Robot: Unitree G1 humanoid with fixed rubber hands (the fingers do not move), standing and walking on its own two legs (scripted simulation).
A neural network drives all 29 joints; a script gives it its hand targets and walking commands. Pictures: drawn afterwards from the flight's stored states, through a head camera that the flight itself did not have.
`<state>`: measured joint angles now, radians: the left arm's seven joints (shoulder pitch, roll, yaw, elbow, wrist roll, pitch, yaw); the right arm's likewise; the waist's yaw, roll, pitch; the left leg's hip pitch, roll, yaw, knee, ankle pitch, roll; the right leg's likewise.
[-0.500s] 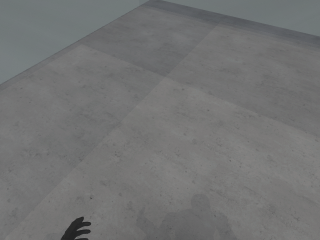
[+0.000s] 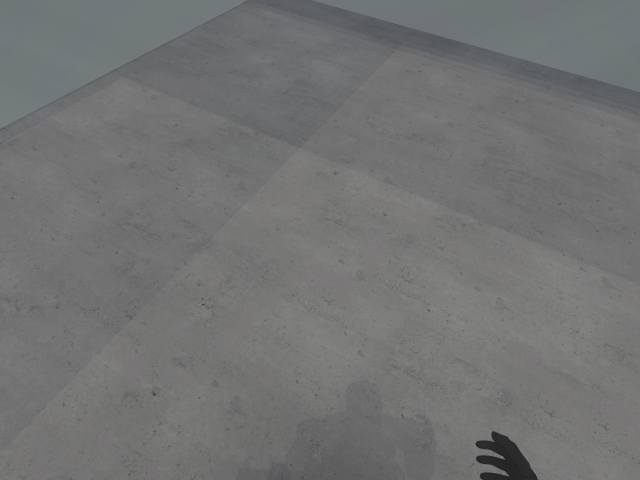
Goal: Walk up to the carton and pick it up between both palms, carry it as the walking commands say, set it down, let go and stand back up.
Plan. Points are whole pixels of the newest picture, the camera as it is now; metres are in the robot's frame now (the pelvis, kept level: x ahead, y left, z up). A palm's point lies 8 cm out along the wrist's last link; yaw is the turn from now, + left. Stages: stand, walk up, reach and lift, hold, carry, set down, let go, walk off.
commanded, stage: walk up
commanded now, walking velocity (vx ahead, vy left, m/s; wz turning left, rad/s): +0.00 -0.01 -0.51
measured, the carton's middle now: out of the picture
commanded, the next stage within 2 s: none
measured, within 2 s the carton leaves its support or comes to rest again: neither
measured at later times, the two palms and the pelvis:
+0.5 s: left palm (175, 456) +0.18 +0.21 -0.11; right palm out of the picture -0.09 -0.25 -0.11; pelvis -0.05 +0.01 +0.00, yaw -18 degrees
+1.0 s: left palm out of the picture +0.08 +0.23 -0.12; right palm out of the picture -0.05 -0.29 -0.09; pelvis -0.08 +0.00 +0.00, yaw -29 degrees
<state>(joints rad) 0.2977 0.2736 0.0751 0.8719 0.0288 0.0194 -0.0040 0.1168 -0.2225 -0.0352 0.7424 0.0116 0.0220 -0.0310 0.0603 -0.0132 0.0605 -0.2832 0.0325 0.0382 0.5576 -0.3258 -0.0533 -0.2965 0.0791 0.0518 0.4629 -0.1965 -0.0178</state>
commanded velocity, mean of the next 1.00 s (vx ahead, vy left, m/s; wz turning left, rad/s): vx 0.01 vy -0.01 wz -0.51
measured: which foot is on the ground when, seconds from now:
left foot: down 0.00-0.56, up 0.58-1.00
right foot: down 0.00-0.02, up 0.04-0.54, down 0.56-1.00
